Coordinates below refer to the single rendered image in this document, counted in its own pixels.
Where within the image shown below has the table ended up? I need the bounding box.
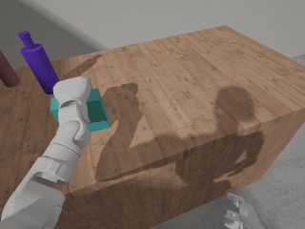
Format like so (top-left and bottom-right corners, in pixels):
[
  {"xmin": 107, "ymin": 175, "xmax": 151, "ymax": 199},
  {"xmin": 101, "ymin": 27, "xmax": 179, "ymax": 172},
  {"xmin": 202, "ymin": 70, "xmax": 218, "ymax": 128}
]
[{"xmin": 0, "ymin": 25, "xmax": 305, "ymax": 229}]

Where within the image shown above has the robot left forearm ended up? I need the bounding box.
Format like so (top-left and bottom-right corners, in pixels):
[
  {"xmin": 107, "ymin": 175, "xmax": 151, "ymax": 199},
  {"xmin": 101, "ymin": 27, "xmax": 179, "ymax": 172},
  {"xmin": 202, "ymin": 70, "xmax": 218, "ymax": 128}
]
[{"xmin": 1, "ymin": 97, "xmax": 92, "ymax": 221}]

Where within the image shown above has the left robot hand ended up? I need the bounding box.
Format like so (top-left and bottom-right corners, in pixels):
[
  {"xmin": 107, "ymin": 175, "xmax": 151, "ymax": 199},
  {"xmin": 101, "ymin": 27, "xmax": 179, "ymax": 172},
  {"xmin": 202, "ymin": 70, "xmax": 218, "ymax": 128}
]
[{"xmin": 52, "ymin": 76, "xmax": 93, "ymax": 124}]

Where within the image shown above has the sponge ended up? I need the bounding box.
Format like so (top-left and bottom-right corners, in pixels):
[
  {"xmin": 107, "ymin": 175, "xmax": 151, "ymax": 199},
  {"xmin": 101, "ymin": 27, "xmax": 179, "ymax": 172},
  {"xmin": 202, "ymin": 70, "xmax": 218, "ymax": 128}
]
[{"xmin": 50, "ymin": 88, "xmax": 110, "ymax": 133}]

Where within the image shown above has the right robot hand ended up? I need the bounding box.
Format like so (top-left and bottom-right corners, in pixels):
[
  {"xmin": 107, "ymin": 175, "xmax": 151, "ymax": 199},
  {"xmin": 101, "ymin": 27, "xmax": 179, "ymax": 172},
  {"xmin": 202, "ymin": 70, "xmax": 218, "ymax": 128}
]
[{"xmin": 224, "ymin": 193, "xmax": 261, "ymax": 229}]

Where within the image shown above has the robot left upper arm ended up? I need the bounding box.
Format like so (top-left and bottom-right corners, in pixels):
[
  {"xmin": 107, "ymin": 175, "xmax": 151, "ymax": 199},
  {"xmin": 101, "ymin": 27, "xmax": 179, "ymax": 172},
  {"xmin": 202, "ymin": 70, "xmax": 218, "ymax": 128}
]
[{"xmin": 0, "ymin": 180, "xmax": 66, "ymax": 229}]

